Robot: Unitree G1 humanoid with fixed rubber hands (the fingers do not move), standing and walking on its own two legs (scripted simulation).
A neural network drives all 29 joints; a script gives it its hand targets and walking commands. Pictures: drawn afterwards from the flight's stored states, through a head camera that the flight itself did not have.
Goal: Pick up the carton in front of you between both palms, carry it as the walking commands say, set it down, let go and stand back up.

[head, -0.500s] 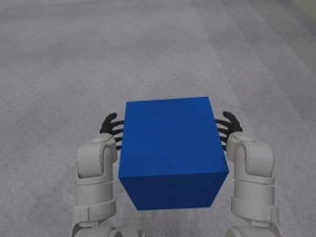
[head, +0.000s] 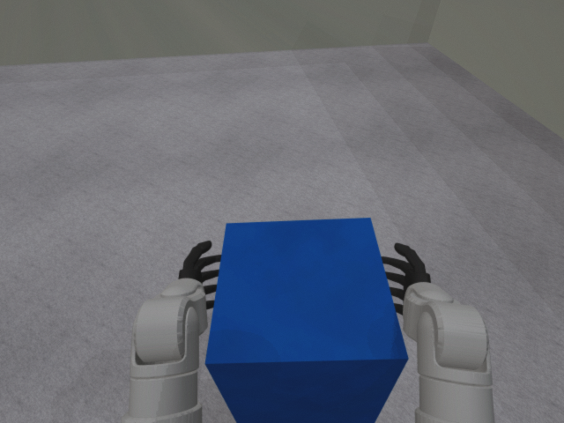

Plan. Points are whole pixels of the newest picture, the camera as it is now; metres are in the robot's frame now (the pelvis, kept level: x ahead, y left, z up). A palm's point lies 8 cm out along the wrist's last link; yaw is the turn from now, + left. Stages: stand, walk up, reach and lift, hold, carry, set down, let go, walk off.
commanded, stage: carry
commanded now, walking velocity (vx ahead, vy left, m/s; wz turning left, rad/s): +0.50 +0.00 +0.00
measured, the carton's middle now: (302, 325) +0.26 -0.01 -0.01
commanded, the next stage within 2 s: none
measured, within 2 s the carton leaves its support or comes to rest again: neither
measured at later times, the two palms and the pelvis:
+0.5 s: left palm (238, 162) +0.57 +0.11 +0.06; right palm (380, 162) +0.60 -0.18 +0.05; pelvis +0.32 -0.05 +0.00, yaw +4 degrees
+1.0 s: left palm (229, 88) +0.88 +0.16 +0.07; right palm (342, 86) +0.88 -0.13 +0.08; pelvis +0.61 +0.01 +0.00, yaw +0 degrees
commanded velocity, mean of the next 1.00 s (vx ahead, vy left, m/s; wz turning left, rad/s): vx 0.32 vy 0.00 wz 0.00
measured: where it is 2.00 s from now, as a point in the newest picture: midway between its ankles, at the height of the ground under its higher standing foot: (285, 318)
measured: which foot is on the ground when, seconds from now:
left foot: down 0.00-0.34, up 0.36-0.76, down 0.78-1.00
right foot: up 0.00-0.28, down 0.30-0.78, up 0.80-1.00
